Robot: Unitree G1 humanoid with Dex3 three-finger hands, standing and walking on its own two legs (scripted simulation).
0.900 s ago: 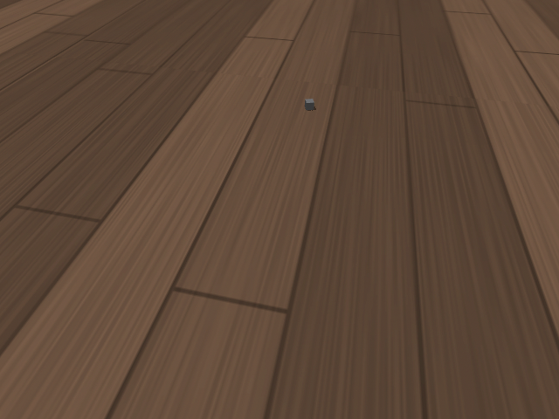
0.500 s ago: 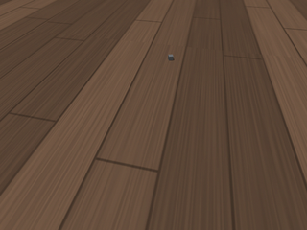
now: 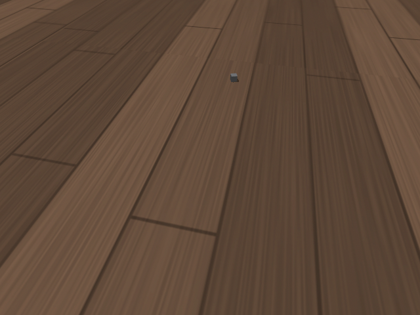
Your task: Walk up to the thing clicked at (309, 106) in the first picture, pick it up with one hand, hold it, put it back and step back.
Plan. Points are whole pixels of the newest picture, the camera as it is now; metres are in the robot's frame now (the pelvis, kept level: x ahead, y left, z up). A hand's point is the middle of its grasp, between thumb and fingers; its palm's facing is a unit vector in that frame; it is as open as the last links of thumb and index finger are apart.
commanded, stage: stand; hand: left
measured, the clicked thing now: (233, 77) +2.23 -0.17 -0.76
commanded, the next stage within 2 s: walk up in 0.22 s
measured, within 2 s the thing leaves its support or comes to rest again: neither
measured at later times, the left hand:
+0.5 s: hand (87, 309) +0.19 +0.27 -0.12, palm faces -0.28 -0.85 -0.44, open 7.4 cm
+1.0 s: hand (151, 191) +0.49 +0.19 -0.14, palm faces -0.54 -0.69 -0.49, open 7.4 cm
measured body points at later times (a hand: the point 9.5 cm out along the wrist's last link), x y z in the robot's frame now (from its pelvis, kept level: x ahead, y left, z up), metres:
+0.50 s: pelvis +0.05 -0.01 -0.01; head +0.04 -0.04 +0.44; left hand +0.20 +0.31 -0.09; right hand +0.06 -0.36 -0.13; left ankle +0.00 +0.12 -0.75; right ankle +0.06 -0.15 -0.71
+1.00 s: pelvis +0.34 -0.06 -0.03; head +0.34 -0.10 +0.42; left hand +0.52 +0.23 -0.11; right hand +0.30 -0.43 -0.12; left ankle +0.59 -0.03 -0.71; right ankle +0.13 -0.19 -0.75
